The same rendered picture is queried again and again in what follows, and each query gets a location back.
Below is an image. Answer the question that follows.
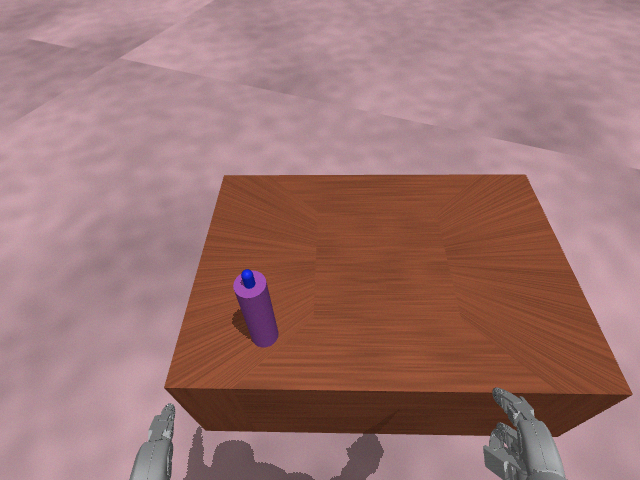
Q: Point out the right robot hand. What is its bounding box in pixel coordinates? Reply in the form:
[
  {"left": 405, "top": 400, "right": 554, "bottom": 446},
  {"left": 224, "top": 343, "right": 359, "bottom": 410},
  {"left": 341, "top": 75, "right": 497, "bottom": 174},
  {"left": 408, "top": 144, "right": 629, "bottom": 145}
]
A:
[{"left": 483, "top": 387, "right": 566, "bottom": 480}]

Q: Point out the left robot hand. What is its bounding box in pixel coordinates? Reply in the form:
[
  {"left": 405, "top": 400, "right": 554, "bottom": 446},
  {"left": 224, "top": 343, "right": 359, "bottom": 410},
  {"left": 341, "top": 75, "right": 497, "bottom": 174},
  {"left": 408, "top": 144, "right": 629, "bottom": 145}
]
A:
[{"left": 129, "top": 403, "right": 175, "bottom": 480}]

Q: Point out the bottle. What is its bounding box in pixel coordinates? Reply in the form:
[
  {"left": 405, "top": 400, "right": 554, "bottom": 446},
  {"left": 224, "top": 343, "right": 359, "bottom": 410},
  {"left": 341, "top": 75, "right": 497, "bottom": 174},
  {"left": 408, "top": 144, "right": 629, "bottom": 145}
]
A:
[{"left": 233, "top": 269, "right": 278, "bottom": 348}]

